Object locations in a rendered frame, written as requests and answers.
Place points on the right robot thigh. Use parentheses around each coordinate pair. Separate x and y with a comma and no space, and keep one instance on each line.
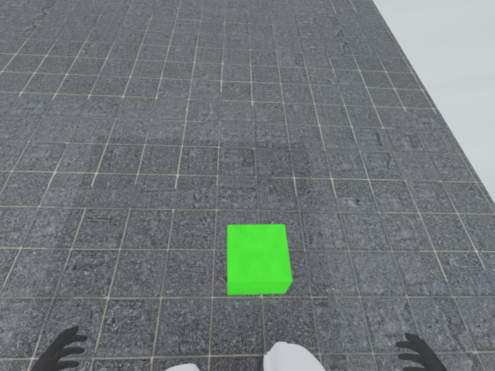
(291,357)

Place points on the carton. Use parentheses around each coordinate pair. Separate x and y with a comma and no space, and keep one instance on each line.
(257,259)

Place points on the robot left hand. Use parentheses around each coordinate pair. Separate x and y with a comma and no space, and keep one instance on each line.
(48,361)

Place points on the robot right hand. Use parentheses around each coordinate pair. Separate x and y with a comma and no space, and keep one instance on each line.
(426,356)

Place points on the robot right shin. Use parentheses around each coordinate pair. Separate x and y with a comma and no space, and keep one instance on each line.
(277,343)

